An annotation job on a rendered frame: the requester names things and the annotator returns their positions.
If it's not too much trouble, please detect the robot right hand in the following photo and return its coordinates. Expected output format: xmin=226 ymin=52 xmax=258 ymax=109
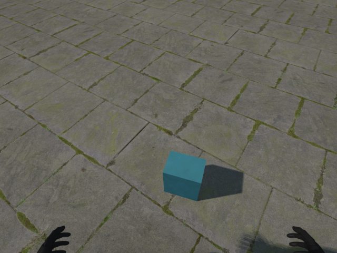
xmin=287 ymin=226 xmax=325 ymax=253

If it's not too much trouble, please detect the robot left hand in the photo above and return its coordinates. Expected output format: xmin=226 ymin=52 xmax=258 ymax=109
xmin=37 ymin=226 xmax=71 ymax=253

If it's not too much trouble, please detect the carton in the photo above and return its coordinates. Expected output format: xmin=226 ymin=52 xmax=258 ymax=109
xmin=163 ymin=151 xmax=206 ymax=201

